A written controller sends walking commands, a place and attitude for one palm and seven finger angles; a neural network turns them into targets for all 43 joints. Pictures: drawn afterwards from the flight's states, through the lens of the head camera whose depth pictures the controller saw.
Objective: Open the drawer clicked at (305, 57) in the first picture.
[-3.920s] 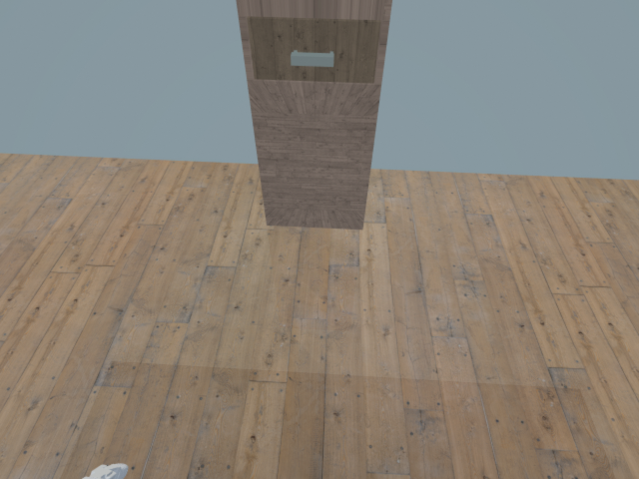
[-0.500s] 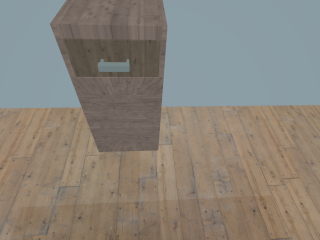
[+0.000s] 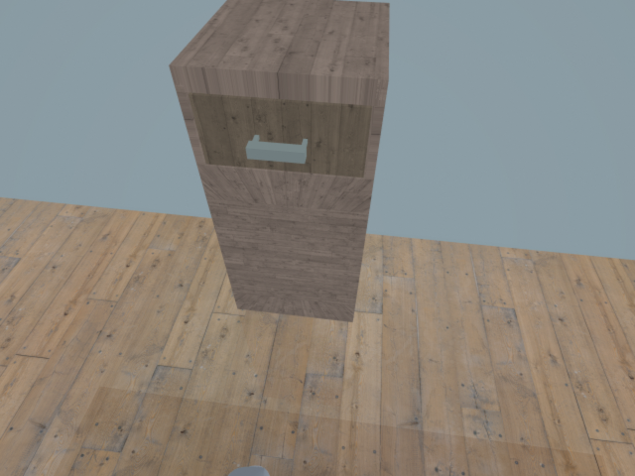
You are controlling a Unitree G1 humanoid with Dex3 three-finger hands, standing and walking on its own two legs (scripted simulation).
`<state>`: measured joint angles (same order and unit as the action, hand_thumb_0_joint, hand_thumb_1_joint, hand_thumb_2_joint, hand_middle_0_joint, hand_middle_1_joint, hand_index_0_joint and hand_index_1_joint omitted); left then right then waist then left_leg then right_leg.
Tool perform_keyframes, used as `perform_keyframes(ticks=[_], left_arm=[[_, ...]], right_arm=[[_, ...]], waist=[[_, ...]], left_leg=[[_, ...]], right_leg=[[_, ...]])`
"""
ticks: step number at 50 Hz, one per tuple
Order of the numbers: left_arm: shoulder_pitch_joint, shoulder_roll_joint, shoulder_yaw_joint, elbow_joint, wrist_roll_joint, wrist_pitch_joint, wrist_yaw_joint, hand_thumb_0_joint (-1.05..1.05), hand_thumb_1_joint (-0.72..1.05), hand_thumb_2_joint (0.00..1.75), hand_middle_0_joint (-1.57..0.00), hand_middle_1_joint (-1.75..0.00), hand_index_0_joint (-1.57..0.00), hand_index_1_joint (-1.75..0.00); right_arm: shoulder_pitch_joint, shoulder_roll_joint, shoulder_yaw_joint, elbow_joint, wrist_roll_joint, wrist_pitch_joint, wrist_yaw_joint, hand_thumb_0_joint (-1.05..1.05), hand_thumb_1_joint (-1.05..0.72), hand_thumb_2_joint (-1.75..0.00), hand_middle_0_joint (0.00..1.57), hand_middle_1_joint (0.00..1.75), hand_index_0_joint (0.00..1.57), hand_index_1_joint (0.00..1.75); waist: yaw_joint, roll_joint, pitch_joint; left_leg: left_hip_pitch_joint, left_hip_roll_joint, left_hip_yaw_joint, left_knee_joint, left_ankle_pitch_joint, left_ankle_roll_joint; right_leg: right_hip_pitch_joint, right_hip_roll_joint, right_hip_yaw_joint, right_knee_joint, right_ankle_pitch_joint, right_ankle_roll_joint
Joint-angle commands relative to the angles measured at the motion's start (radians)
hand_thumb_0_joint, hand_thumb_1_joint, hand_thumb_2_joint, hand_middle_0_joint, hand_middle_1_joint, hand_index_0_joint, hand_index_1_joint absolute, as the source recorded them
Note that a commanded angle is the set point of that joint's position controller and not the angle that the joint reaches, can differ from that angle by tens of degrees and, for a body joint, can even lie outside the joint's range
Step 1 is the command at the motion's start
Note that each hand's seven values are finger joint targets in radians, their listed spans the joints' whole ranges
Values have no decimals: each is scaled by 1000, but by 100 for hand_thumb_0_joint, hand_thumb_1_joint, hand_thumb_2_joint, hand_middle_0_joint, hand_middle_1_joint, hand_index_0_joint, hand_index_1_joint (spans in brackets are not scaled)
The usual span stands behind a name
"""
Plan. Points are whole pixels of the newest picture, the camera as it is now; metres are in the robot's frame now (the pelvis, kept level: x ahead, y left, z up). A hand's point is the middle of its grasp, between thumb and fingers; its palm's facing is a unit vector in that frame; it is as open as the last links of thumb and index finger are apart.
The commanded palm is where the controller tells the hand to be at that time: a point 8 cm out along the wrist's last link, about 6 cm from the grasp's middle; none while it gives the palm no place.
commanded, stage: take the last steps up to it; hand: left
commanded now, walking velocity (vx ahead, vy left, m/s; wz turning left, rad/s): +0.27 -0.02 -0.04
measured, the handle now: (278, 146) +0.75 +0.17 -0.01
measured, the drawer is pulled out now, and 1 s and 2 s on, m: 0.00 0.00 0.00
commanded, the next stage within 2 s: come to a stop and stand still in 0.42 s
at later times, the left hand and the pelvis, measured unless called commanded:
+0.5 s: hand (224, 408) +0.24 +0.18 -0.17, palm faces -0.02 -0.97 -0.25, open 7.4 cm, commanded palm none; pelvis +0.14 -0.01 -0.02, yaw -2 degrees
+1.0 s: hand (232, 411) +0.24 +0.17 -0.18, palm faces -0.01 -0.97 -0.25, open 7.4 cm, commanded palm none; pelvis +0.19 -0.02 -0.01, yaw -4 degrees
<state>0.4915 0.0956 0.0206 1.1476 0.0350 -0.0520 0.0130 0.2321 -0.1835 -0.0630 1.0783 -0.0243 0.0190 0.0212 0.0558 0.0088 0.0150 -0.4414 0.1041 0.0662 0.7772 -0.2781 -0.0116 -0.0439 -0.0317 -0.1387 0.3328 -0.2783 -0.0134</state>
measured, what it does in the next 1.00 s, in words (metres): walks ahead: left foot, then right foot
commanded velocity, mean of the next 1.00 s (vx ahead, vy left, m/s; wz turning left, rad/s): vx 0.00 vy -0.01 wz -0.01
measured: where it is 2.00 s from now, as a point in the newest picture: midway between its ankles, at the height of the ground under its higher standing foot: outside the picture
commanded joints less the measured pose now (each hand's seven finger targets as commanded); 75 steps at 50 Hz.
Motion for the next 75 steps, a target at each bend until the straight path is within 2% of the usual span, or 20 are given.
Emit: perform_keyframes(ticks=[1,3,5,6,12,21,23,24,27,30,33,37,40,43,51,54,55,63,67,75], left_arm=[[37,169,43,-18,-6,-10,7,0,90,90,-20,-30,-20,-30],[28,146,40,-13,-15,-3,5,0,90,90,-20,-30,-20,-30],[21,54,23,-51,-19,-4,-4,0,90,90,-20,-30,-20,-30],[-53,83,26,-86,-8,0,0,0,90,90,-20,-30,-20,-30],[-78,48,38,-75,-6,30,-23,0,90,90,-20,-30,-20,-30],[-116,125,49,-106,-4,22,-24,0,90,90,-20,-30,-20,-30],[-1,280,77,-81,-1,7,-11,0,90,90,-20,-30,-20,-30],[37,300,79,-83,-16,6,-3,0,90,90,-20,-30,-20,-30],[-163,203,54,-133,-16,1,13,0,90,90,-20,-30,-20,-30],[-268,166,35,-156,-11,5,22,0,90,90,-20,-30,-20,-30],[-245,187,43,-144,-15,25,31,0,90,90,-20,-30,-20,-30],[-231,198,54,-146,-26,59,35,0,90,90,-20,-30,-20,-30],[-208,141,40,-170,-31,78,37,0,90,90,-20,-30,-20,-30],[-223,145,48,-166,-30,88,31,0,90,90,-20,-30,-20,-30],[-157,136,37,-155,-23,74,20,0,90,90,-20,-30,-20,-30],[-226,277,46,-183,-10,59,24,0,90,90,-20,-30,-20,-30],[-237,265,46,-188,-7,55,25,0,90,90,-20,-30,-20,-30],[-209,212,30,-136,-20,39,28,0,90,90,-20,-30,-20,-30],[-210,166,18,-110,-32,40,28,0,90,90,-20,-30,-20,-30],[-213,177,15,-62,-31,49,20,0,90,90,-20,-30,-20,-30]], right_arm=[[-85,-2,8,-101,6,-57,1,0,-90,-90,20,30,20,30],[56,-33,5,-45,3,-73,-15,0,-90,-90,20,30,20,30],[287,-203,-36,11,-5,-78,-38,0,-90,-90,20,30,20,30],[308,-207,-35,20,-2,-70,-43,0,-90,-90,20,30,20,30],[86,-64,0,-43,-1,-90,-50,0,-90,-90,20,30,20,30],[71,-96,-11,-26,-4,-61,-38,0,-90,-90,20,30,20,30],[100,-7,9,-53,7,-61,-26,0,-90,-90,20,30,20,30],[63,-44,8,-77,7,-47,-28,0,-90,-90,20,30,20,30],[32,-44,3,-51,5,-50,-28,0,-90,-90,20,30,20,30],[132,27,30,-2,14,-23,-37,0,-90,-90,20,30,20,30],[113,22,32,-7,21,-11,-45,0,-90,-90,20,30,20,30],[111,-37,13,-19,13,-2,-51,0,-90,-90,20,30,20,30],[92,-137,-1,-49,9,-5,-60,0,-90,-90,20,30,20,30],[10,-144,-7,-78,-1,-1,-72,0,-90,-90,20,30,20,30],[-47,-161,-25,-105,6,5,-51,0,-90,-90,20,30,20,30],[-65,-54,-5,-139,20,14,-32,0,-90,-90,20,30,20,30],[-112,-61,-5,-143,11,29,-36,0,-90,-90,20,30,20,30],[-33,-38,20,-56,19,3,-53,0,-90,-90,20,30,20,30],[23,-67,34,-1,12,-16,-63,0,-90,-90,20,30,20,30],[77,-43,49,45,6,-7,-61,0,-90,-90,20,30,20,30]], waist=[[-19,-160,98],[-77,-78,40],[-153,282,-77],[-172,228,-49],[-49,104,75],[1,45,66],[42,-319,10],[63,-356,-25],[-17,-88,37],[-82,-91,3],[-58,-113,-32],[-61,-64,-20],[-53,246,-24],[-52,205,-49],[-38,123,-121],[-58,-206,-5],[-39,-255,27],[-47,-128,-25],[-49,-17,-25],[-49,-19,85]], left_leg=[[71,-43,64,-193,-2,21],[346,-66,93,-337,59,30],[643,314,-385,-487,0,167],[571,353,-431,-552,-101,204],[226,211,-101,-597,113,172],[132,121,-8,-372,-24,95],[-127,-63,133,56,-282,18],[-141,-54,37,244,-369,26],[-126,12,-56,343,-140,19],[83,-3,-26,96,-107,-15],[117,-36,-2,-86,-53,-22],[269,-7,-12,-300,340,-5],[268,238,-224,-413,856,159],[297,245,-225,-408,799,236],[284,146,-123,-346,439,138],[121,-63,-7,-139,-136,-8],[122,-59,-48,-42,-206,-1],[169,-60,-47,-215,-88,-9],[347,20,-100,-387,273,21],[258,-15,-69,-428,42,11]], right_leg=[[-95,-233,187,-90,77,-120],[-196,-163,114,89,141,-77],[-531,-12,-20,566,-252,2],[-581,-19,55,724,-314,-9],[-454,-108,86,658,-69,15],[-112,-29,4,179,89,18],[99,-321,425,-27,12,-105],[70,-391,554,-133,-35,-168],[-74,-324,338,-100,213,-176],[-194,-253,136,-49,571,-150],[-113,-228,121,24,667,-153],[-184,-184,115,155,521,-81],[-242,-6,24,394,-130,20],[-333,-1,137,641,-321,10],[-151,4,78,183,-17,26],[-226,-298,377,-72,227,-110],[-293,-291,401,-89,238,-145],[-56,-190,258,49,596,-147],[-146,-99,211,32,351,-31],[-162,-86,237,-116,-56,-16]])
